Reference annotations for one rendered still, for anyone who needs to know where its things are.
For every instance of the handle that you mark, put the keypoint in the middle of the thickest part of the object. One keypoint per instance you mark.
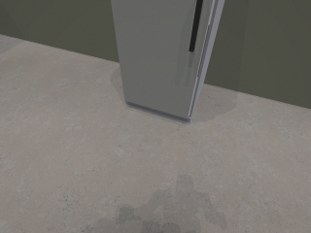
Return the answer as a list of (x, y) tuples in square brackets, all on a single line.
[(196, 20)]

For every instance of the fridge door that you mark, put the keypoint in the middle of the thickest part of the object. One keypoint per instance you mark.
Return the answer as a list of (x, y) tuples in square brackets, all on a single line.
[(158, 70)]

